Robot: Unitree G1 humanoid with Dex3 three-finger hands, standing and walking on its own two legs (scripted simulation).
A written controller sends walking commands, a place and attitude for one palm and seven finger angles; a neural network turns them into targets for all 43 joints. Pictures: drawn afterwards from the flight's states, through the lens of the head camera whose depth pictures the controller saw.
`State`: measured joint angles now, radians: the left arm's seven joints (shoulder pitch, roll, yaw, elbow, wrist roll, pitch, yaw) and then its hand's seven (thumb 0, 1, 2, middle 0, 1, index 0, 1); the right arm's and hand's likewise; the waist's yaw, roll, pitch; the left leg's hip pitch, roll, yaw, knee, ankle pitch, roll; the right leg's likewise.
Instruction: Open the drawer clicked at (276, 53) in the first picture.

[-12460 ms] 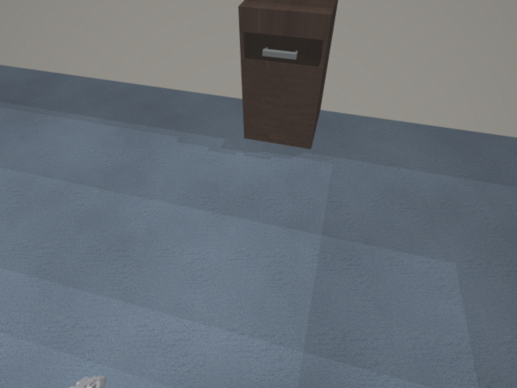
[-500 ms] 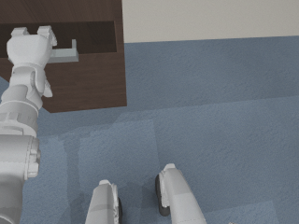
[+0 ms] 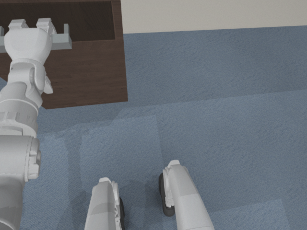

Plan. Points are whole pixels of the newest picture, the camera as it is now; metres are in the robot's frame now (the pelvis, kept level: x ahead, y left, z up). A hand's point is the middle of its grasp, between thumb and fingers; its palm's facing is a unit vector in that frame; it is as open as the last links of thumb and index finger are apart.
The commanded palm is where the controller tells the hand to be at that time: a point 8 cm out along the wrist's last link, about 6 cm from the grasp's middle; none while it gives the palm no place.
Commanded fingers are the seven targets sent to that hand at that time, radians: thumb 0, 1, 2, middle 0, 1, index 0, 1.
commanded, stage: lower the fingers behind the handle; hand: left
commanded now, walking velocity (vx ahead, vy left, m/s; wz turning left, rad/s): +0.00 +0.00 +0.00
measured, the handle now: (34, 35) +0.61 +0.23 -0.01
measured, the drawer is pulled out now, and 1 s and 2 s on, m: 0.00 0.00 0.06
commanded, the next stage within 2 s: close the thumb around the handle in 0.44 s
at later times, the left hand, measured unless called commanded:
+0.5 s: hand (40, 58) +0.56 +0.22 -0.03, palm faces -0.07 +0.00 -1.00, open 13.8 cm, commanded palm +0.56 +0.20 +0.02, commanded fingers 0.00 -0.50 0.30 -0.30 -1.20 -0.30 -1.20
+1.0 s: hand (39, 56) +0.57 +0.22 -0.03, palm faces -0.07 +0.00 -1.00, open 8.3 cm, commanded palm +0.56 +0.20 +0.02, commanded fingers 0.00 0.84 0.88 -0.40 -1.34 -0.40 -1.34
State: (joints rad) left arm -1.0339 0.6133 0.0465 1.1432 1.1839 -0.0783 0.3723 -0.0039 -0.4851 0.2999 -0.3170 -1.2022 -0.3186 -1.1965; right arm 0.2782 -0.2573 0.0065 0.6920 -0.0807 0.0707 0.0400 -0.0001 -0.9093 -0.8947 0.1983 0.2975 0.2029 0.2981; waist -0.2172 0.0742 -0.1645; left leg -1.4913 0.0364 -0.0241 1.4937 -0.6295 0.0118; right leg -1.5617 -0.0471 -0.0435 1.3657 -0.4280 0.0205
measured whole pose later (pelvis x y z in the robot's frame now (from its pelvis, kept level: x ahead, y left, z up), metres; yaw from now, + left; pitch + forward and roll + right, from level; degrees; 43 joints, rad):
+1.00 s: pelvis +0.00 +0.00 -0.01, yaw +0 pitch +37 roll -4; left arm -1.07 0.65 0.04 1.14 1.18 -0.09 0.34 0.00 0.32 0.65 -0.37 -1.29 -0.37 -1.28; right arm 0.27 -0.26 0.02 0.67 -0.07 0.07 0.03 0.00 -0.91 -0.89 0.20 0.30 0.20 0.30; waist -0.23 0.08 -0.16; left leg -1.54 0.03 -0.03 1.53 -0.64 0.02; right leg -1.60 -0.05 -0.05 1.39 -0.43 0.03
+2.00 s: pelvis +0.02 +0.00 +0.02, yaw +0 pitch +33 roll -2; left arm -0.77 0.49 0.03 0.99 1.15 -0.11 0.47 0.00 0.68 0.78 -0.34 -1.35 -0.38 -1.35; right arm 0.22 -0.26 -0.03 0.68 -0.07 0.10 0.04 0.00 -0.91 -0.89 0.20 0.30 0.20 0.30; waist -0.13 0.06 -0.18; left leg -1.35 0.03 0.00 1.41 -0.64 0.01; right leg -1.44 -0.04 -0.02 1.32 -0.45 0.03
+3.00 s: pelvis +0.02 -0.01 +0.04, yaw +1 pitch +28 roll +0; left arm -0.40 0.36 0.00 0.80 1.17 -0.12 0.59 0.00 0.68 0.80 -0.32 -1.35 -0.38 -1.35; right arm 0.17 -0.25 -0.06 0.68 -0.07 0.11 0.03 0.00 -0.91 -0.89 0.20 0.30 0.20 0.30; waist -0.05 0.04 -0.20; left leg -1.21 0.02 0.02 1.34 -0.63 0.00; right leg -1.32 -0.05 0.00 1.28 -0.46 0.02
